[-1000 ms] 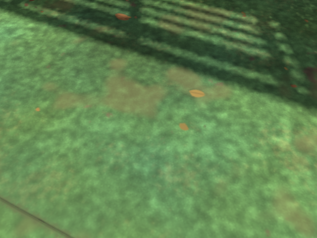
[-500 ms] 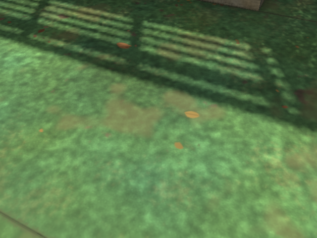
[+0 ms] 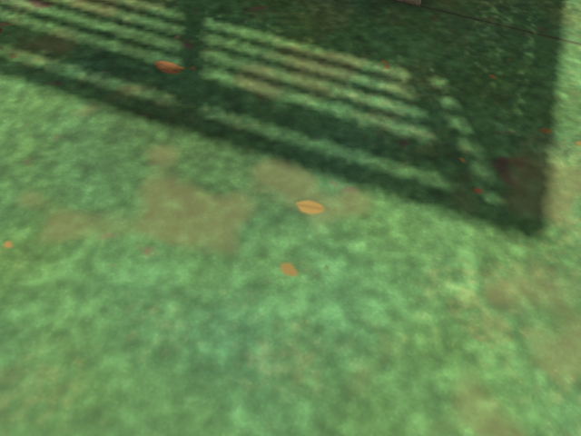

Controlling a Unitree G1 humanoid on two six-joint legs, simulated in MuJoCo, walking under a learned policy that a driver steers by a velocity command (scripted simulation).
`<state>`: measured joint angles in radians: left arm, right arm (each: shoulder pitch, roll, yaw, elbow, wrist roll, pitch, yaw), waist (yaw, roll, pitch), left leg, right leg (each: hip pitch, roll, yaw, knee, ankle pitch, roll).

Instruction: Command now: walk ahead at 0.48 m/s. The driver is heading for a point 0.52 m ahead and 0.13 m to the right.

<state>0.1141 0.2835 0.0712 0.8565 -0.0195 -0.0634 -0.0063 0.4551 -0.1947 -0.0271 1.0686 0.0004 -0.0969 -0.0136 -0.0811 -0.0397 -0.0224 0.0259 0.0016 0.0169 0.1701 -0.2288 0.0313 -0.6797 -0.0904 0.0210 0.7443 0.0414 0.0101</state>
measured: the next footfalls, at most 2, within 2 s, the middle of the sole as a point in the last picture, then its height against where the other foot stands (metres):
right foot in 0.20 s outside the picture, level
left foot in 0.68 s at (233, 412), level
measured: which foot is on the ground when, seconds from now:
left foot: down 0.00-0.22, up 0.24-0.66, down 0.68-1.00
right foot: up 0.00-0.18, down 0.20-0.70, up 0.72-1.00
